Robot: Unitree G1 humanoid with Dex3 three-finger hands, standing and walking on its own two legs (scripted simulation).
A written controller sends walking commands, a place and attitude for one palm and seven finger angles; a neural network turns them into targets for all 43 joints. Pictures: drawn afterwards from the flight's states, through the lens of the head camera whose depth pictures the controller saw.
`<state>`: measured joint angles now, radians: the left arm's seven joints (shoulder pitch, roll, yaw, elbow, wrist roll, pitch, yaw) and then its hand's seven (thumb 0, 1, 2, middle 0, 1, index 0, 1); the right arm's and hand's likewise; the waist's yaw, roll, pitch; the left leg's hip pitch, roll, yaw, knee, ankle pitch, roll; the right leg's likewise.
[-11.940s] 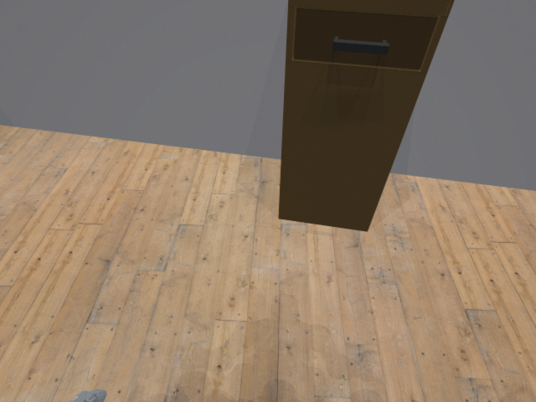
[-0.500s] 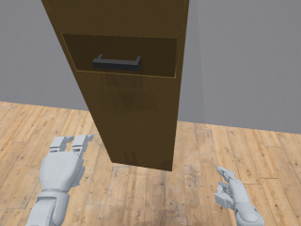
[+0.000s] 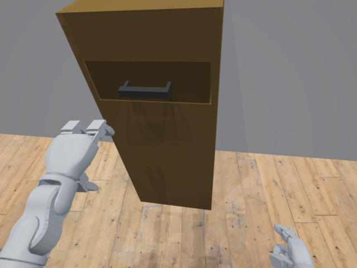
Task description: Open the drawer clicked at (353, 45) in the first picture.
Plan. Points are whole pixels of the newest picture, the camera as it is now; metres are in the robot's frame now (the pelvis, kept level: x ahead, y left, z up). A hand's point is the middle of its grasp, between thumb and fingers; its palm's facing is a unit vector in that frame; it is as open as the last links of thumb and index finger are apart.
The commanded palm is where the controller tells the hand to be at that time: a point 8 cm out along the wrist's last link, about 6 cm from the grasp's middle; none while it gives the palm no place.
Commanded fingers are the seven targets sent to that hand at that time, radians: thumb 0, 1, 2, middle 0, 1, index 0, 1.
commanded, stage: raise the hand with hooked fingers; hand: left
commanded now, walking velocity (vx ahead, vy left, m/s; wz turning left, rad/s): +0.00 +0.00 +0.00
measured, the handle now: (145, 88) +0.58 +0.20 +0.10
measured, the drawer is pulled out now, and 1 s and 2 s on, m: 0.00 0.00 0.00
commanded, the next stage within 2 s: move the hooked fingers above the handle in 0.80 s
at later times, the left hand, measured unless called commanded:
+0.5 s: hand (66, 109) +0.31 +0.25 +0.24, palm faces +0.16 +0.02 -0.99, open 13.8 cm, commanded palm +0.27 +0.24 +0.27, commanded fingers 0.00 -0.50 0.30 -0.30 -1.20 -0.30 -1.20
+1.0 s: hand (75, 123) +0.31 +0.25 +0.21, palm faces +0.11 -0.01 -0.99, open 13.8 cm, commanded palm +0.28 +0.24 +0.27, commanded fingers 0.00 -0.50 0.30 -0.30 -1.20 -0.30 -1.20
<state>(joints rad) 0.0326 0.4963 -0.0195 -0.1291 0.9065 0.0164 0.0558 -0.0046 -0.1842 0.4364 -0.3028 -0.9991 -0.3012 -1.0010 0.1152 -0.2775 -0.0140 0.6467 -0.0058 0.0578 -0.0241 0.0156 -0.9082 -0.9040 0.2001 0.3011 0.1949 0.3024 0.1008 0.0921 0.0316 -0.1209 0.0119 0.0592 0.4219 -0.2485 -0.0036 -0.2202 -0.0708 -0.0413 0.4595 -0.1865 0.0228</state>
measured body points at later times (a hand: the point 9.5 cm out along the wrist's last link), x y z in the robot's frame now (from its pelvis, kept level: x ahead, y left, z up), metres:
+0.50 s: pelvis -0.01 +0.00 +0.00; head -0.01 -0.05 +0.45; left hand +0.30 +0.25 +0.29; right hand +0.21 -0.21 -0.10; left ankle -0.01 +0.12 -0.74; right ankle +0.04 -0.14 -0.74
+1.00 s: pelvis -0.02 +0.00 +0.00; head -0.01 -0.05 +0.45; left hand +0.30 +0.24 +0.26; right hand +0.20 -0.22 -0.10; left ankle -0.01 +0.12 -0.74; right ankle +0.04 -0.14 -0.74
